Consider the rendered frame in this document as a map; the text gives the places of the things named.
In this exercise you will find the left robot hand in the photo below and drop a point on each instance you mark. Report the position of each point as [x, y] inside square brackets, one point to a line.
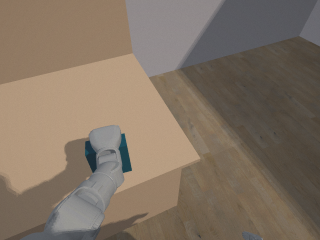
[107, 136]

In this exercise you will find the sponge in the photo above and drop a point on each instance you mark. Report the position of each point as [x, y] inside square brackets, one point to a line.
[91, 155]

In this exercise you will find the left robot forearm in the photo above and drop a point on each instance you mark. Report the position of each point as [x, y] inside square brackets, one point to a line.
[102, 184]

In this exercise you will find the robot left upper arm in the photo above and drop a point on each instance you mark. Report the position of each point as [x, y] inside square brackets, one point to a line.
[77, 219]

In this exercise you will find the table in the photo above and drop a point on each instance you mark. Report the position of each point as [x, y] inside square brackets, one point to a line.
[66, 68]

